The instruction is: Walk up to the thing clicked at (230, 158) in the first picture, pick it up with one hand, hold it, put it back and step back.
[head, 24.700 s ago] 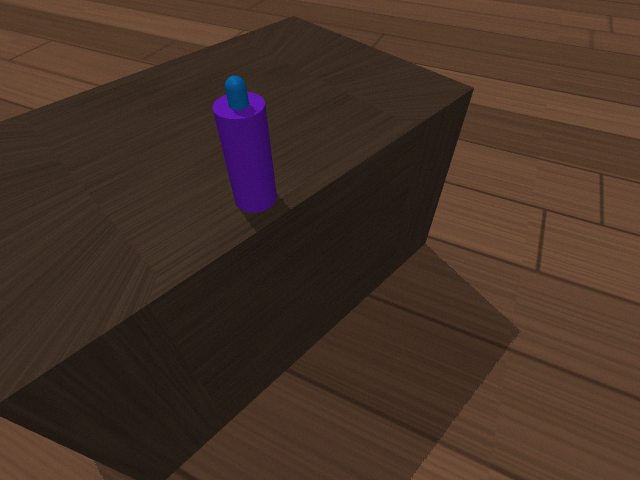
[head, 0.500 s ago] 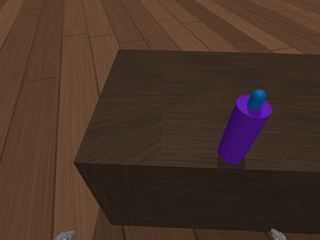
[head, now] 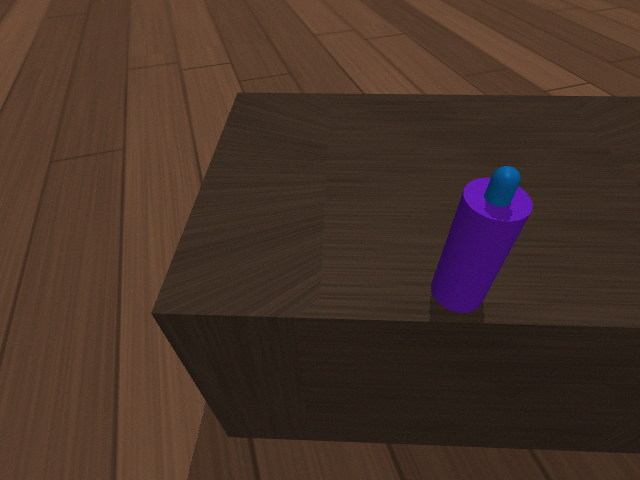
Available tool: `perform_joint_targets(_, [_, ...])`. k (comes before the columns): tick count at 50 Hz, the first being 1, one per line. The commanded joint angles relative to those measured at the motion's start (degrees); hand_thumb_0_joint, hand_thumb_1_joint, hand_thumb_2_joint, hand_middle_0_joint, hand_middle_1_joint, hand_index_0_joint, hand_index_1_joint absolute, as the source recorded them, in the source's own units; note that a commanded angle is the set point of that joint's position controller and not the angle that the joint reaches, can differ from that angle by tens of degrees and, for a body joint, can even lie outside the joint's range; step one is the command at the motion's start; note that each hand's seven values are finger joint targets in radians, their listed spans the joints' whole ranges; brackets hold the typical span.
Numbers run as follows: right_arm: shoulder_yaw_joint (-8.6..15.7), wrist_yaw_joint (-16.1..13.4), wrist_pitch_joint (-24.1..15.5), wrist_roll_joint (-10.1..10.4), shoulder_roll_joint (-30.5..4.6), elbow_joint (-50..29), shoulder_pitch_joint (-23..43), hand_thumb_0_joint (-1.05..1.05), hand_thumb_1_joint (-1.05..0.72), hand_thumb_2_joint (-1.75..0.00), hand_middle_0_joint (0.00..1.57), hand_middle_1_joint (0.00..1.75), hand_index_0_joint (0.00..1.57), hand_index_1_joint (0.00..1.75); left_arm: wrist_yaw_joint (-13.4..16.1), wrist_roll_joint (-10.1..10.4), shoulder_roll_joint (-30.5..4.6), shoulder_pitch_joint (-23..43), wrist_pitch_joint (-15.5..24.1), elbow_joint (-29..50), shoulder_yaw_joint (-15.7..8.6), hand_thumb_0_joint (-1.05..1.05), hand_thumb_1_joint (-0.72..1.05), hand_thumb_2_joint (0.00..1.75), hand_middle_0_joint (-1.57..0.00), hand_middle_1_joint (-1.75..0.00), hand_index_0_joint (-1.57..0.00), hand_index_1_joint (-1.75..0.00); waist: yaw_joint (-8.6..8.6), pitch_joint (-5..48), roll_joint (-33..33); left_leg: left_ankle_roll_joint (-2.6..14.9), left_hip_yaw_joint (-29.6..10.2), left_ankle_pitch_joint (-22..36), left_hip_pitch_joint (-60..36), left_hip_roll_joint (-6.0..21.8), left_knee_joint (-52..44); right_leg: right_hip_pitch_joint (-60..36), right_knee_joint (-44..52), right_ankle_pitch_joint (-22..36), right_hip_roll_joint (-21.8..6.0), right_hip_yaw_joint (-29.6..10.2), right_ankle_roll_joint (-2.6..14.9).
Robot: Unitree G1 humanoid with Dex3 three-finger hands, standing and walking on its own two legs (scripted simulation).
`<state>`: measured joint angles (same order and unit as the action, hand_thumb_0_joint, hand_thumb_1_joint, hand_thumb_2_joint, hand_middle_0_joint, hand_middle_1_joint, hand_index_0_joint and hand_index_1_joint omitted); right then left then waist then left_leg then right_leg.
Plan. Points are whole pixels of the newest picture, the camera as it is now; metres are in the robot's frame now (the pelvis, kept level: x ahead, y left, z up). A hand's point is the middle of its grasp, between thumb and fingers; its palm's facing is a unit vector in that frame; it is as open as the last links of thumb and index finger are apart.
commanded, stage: home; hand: right
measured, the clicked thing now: (478, 240) +0.43 -0.21 +0.05
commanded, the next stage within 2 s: stand in 1.18 s
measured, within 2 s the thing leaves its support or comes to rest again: neither
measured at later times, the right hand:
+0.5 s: hand out of the picture +0.08 -0.25 -0.15, palm faces -0.05 +0.93 -0.37, open 17.4 cm
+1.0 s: hand out of the picture +0.08 -0.24 -0.15, palm faces -0.04 +0.93 -0.35, open 17.3 cm
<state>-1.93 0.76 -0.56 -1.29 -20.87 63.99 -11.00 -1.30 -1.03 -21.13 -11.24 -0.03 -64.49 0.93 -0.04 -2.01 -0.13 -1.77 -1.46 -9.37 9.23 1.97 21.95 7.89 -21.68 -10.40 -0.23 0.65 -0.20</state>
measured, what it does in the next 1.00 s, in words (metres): stands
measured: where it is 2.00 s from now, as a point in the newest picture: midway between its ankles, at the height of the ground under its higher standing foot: outside the picture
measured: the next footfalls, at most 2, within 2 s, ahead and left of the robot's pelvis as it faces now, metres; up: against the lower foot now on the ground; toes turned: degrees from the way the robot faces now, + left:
none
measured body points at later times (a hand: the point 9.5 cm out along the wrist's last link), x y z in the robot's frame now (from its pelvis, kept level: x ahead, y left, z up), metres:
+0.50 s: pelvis +0.01 +0.00 +0.00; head +0.00 +0.01 +0.45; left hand +0.08 +0.31 -0.13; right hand +0.09 -0.30 -0.12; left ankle +0.03 +0.14 -0.74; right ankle +0.02 -0.12 -0.74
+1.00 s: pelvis +0.02 +0.01 +0.00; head +0.02 +0.02 +0.45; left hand +0.08 +0.32 -0.13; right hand +0.08 -0.29 -0.13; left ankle +0.03 +0.14 -0.74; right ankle +0.02 -0.12 -0.74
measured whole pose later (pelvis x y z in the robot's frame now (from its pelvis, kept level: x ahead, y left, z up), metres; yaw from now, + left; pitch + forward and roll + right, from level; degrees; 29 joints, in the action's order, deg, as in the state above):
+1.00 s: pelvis +0.02 +0.01 +0.00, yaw +0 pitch -3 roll +0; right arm -0.9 0.3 -0.5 -1.0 -20.3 64.5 -7.8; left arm -0.7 -0.7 -20.7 -8.1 0.0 -64.9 0.2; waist 0.0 -2.6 -0.5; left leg -0.9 -1.1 -9.5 7.3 0.7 19.7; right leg 5.7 -19.0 -10.3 -1.5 0.4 -1.3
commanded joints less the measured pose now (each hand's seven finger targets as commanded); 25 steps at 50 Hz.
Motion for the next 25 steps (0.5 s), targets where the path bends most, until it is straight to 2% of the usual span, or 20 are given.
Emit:
perform_joint_targets(1, [2.6,-1.2,-1.2,0.5,-12.8,-3.8,3.5,0.00,0.54,-0.06,0.05,0.05,0.05,0.05,1.3,0.1,-12.9,3.3,1.4,3.0,-2.9,0.00,0.90,0.90,-0.20,-0.30,-0.20,-0.30,0.19,0.4,-0.9,3.31,-5.0,-2.9,-0.1,4.2,-4.4,2.2,6.9,-2.9,-6.1,-6.8,1.66])
perform_joint_targets(2, [2.6,-1.2,-1.1,0.4,-12.6,-3.7,2.9,0.00,0.56,-0.05,0.05,0.05,0.05,0.05,1.3,0.1,-12.8,3.7,1.2,2.8,-2.9,0.00,0.90,0.90,-0.20,-0.30,-0.20,-0.30,-0.15,-1.1,-1.0,3.16,-4.8,-4.8,1.1,3.9,-4.8,3.0,7.3,-5.5,-6.1,-6.9,1.66])
perform_joint_targets(4, [2.6,-1.1,-1.0,0.6,-12.6,-3.6,2.9,0.00,0.55,-0.05,0.05,0.05,0.05,0.05,1.3,0.2,-12.6,3.5,1.3,2.9,-2.9,0.00,0.90,0.90,-0.20,-0.30,-0.20,-0.30,0.03,-1.2,-0.3,3.16,-4.8,-4.7,0.9,4.0,-4.9,3.1,7.6,-5.9,-6.0,-6.8,1.55])
perform_joint_targets(8, [2.6,-1.3,-1.2,0.5,-12.3,-4.0,3.5,0.00,0.54,-0.06,0.05,0.05,0.05,0.05,1.3,0.2,-12.1,4.4,1.3,3.1,-3.0,0.00,0.90,0.90,-0.20,-0.30,-0.20,-0.30,0.07,0.6,0.3,3.12,-4.7,-0.3,0.7,4.6,-4.9,0.3,6.3,-0.1,-6.4,-6.5,1.62])
perform_joint_targets(11, [2.5,-1.4,-1.2,0.6,-12.3,-3.9,3.9,0.00,0.55,-0.06,0.05,0.05,0.05,0.05,1.3,0.2,-11.9,4.3,1.2,2.7,-3.0,0.00,0.90,0.90,-0.20,-0.30,-0.20,-0.30,0.13,0.1,0.5,2.99,-4.7,-0.9,0.8,4.6,-5.3,0.4,6.4,-0.5,-6.2,-6.0,1.42])
perform_joint_targets(17, [2.7,-1.5,-1.3,0.7,-12.5,-4.0,4.9,0.00,0.55,-0.06,0.05,0.05,0.05,0.05,1.4,0.2,-11.7,5.0,1.5,2.8,-3.0,0.00,0.90,0.90,-0.20,-0.30,-0.20,-0.30,0.21,2.6,0.7,2.98,-4.3,5.7,-1.9,5.1,-4.0,-1.4,6.0,5.6,-6.6,-5.6,1.08])
perform_joint_targets(22, [2.7,-1.5,-1.1,0.7,-12.5,-3.6,5.1,0.00,0.54,-0.06,0.05,0.05,0.05,0.05,1.4,0.2,-11.5,5.6,1.2,2.7,-3.0,0.00,0.90,0.90,-0.20,-0.30,-0.20,-0.30,0.33,0.5,0.9,2.72,-4.6,2.3,-0.3,4.9,-5.6,-0.9,6.6,2.0,-6.4,-5.4,0.98])
perform_joint_targets(25, [3.0,-1.5,-1.2,0.5,-12.7,-3.8,6.0,0.00,0.55,-0.05,0.05,0.05,0.05,0.05,1.4,0.1,-11.8,5.6,1.3,2.8,-3.1,0.00,0.90,0.90,-0.20,-0.30,-0.20,-0.30,0.40,2.0,0.5,2.75,-4.5,4.3,-1.8,5.1,-5.1,-1.1,6.5,3.6,-6.7,-5.4,1.02])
